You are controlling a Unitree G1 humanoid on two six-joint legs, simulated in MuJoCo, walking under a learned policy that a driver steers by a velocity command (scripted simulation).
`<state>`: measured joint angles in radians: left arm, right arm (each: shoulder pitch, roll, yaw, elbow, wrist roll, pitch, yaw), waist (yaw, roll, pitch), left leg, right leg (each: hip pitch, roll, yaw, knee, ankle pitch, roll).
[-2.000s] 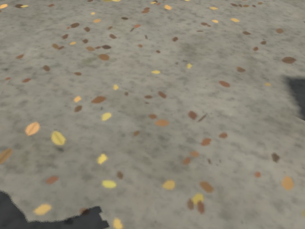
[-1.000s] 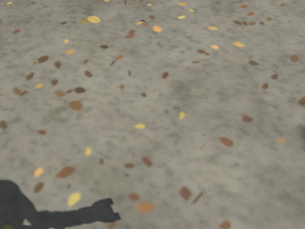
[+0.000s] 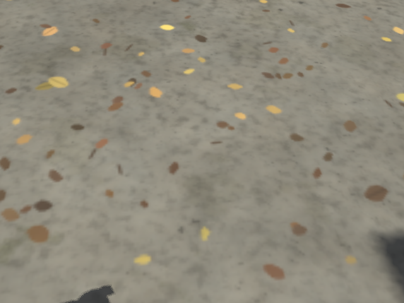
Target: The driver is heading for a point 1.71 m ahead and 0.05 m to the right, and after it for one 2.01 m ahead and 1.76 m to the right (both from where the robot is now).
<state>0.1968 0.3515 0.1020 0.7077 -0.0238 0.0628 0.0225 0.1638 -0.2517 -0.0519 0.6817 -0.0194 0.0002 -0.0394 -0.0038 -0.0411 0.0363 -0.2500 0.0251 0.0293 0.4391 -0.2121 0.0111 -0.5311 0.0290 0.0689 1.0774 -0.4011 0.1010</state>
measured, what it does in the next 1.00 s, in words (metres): steps on the spot: right foot, then left foot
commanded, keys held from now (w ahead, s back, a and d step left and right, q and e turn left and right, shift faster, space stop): e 0.30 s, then q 0.70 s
